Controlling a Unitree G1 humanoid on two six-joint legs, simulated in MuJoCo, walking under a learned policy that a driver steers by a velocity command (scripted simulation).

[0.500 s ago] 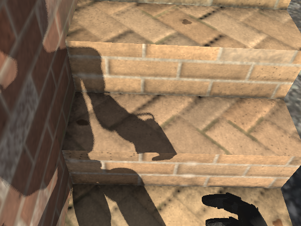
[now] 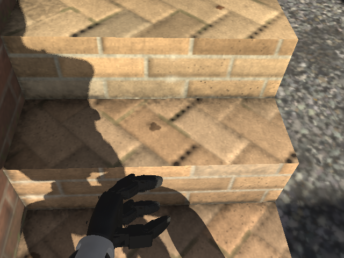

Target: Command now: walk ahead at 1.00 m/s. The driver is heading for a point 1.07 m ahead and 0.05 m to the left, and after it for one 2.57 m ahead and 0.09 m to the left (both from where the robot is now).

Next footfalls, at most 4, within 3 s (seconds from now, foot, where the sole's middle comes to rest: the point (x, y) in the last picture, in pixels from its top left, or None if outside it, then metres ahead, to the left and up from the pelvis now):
0.44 left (181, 255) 0.38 -0.03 -0.40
0.82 right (275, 228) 0.42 -0.28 -0.34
1.40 left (263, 154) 0.53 -0.22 -0.15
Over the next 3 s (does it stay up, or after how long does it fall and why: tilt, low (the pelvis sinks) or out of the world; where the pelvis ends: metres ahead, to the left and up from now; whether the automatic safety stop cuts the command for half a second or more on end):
falls after 1.54 s (tilt)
